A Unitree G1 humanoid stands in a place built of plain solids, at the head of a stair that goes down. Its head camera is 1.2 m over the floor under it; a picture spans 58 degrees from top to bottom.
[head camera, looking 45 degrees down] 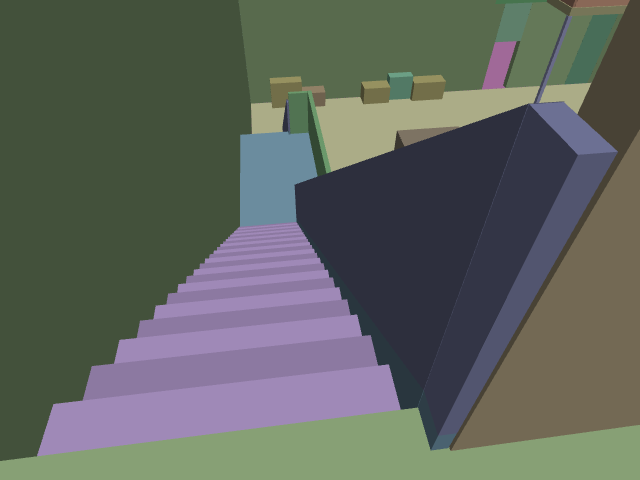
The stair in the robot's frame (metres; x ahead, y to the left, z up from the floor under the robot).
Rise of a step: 0.19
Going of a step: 0.24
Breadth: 1.14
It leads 7 degrees to the left of straight ahead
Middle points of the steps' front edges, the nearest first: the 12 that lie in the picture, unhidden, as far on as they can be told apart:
0.46 0.29 0.00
0.70 0.32 -0.19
0.94 0.35 -0.38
1.18 0.38 -0.57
1.42 0.41 -0.76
1.66 0.44 -0.95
1.90 0.47 -1.15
2.14 0.50 -1.34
2.38 0.53 -1.53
2.62 0.56 -1.72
2.86 0.59 -1.91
3.10 0.63 -2.10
